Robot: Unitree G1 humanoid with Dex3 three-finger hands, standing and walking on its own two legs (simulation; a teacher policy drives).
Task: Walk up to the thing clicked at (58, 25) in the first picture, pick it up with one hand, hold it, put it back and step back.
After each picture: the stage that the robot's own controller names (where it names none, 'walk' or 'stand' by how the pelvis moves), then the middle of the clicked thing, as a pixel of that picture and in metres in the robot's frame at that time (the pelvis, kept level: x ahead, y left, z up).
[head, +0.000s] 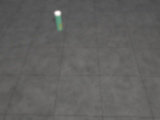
stand; (58, 21) +1.76 +0.31 -0.66
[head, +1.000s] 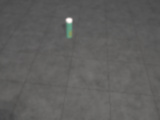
walk; (69, 28) +1.64 +0.13 -0.64
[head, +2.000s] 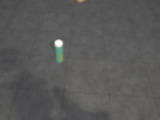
walk; (59, 51) +1.11 +0.18 -0.65
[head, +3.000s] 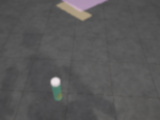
walk; (56, 89) +0.72 +0.20 -0.65
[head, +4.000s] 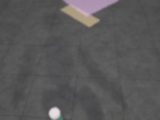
stand; (57, 119) +0.45 +0.22 -0.63
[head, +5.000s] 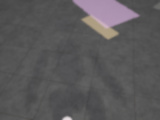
stand; out of the picture +0.43 +0.14 -0.65
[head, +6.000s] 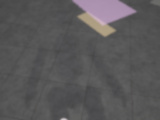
stand; out of the picture +0.40 +0.15 -0.66
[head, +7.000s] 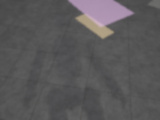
stand; out of the picture +0.39 +0.16 -0.66
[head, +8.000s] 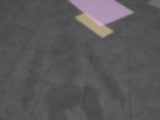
stand; out of the picture +0.39 +0.16 -0.66
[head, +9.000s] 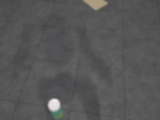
go down; (56, 109) +0.41 +0.16 -0.59
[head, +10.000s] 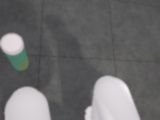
go down; (17, 55) +0.47 +0.21 -0.24
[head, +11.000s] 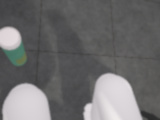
close in; (14, 50) +0.48 +0.21 -0.23
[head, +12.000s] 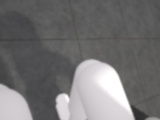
close; out of the picture +0.46 +0.25 -0.16
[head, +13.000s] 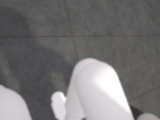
lift; out of the picture +0.45 +0.26 -0.16
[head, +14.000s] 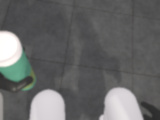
lift; (16, 67) +0.36 +0.21 -0.01
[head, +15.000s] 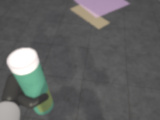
hold; (35, 86) +0.32 +0.16 +0.07
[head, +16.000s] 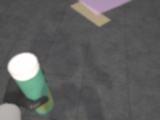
hold; (35, 88) +0.32 +0.16 +0.05
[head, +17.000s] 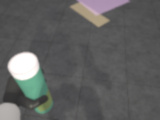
hold; (35, 87) +0.32 +0.16 +0.05
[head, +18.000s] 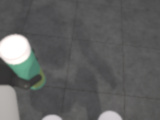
crouch; (27, 67) +0.39 +0.17 -0.01
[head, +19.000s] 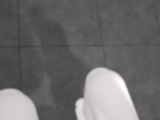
lower; out of the picture +0.50 +0.24 -0.07
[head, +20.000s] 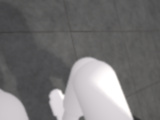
lower; out of the picture +0.47 +0.28 -0.17
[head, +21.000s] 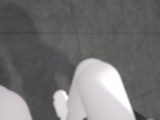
lower; out of the picture +0.46 +0.28 -0.16
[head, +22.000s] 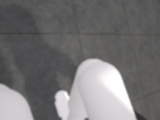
lower; out of the picture +0.45 +0.27 -0.16
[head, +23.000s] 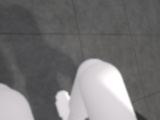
lower; out of the picture +0.45 +0.27 -0.16
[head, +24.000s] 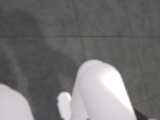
open; out of the picture +0.45 +0.26 -0.17
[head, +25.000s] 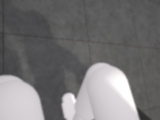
stand; out of the picture +0.45 +0.26 -0.18
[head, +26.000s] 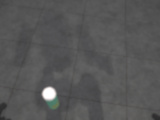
stand; (51, 99) +0.42 +0.17 -0.50
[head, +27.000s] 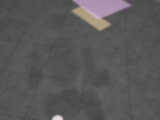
stand; out of the picture +0.40 +0.17 -0.60
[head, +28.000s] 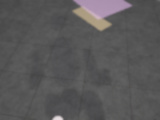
stand; out of the picture +0.40 +0.17 -0.60
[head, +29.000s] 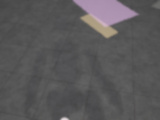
stand; out of the picture +0.42 +0.15 -0.65
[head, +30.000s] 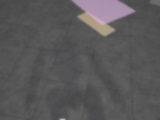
stand; out of the picture +0.40 +0.16 -0.66
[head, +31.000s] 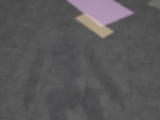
stand; out of the picture +0.39 +0.17 -0.66
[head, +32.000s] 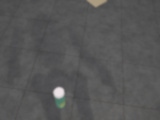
walk; (59, 98) +0.49 +0.13 -0.64
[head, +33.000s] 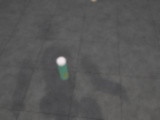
walk; (63, 69) +0.81 +0.22 -0.63
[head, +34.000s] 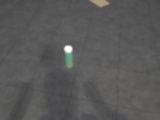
stand; (68, 57) +1.06 +0.14 -0.64
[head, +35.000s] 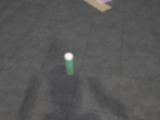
stand; (69, 64) +1.01 +0.15 -0.66
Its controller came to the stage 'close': yes
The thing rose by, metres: 0.69
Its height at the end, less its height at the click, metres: +0.00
